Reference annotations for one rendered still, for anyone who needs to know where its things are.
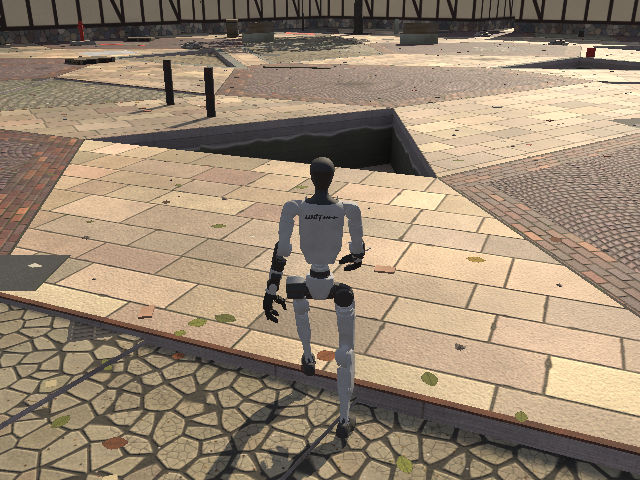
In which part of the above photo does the robot right upper arm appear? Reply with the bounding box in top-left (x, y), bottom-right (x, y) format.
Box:
top-left (342, 201), bottom-right (364, 254)

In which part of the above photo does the left robot forearm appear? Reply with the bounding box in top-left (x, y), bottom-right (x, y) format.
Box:
top-left (265, 241), bottom-right (287, 295)

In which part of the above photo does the robot left shin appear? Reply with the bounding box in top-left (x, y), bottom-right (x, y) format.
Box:
top-left (293, 300), bottom-right (313, 363)

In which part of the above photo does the right robot forearm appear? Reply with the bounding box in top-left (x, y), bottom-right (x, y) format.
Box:
top-left (351, 239), bottom-right (365, 263)

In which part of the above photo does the robot right thigh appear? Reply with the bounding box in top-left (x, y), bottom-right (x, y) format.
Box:
top-left (333, 282), bottom-right (356, 368)

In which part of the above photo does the robot right hand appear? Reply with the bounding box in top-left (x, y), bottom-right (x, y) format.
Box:
top-left (339, 254), bottom-right (362, 271)

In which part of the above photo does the robot left upper arm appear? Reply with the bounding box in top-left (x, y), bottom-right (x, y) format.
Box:
top-left (276, 200), bottom-right (301, 257)

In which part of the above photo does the robot left hand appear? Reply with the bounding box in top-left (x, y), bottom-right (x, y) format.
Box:
top-left (263, 292), bottom-right (287, 323)

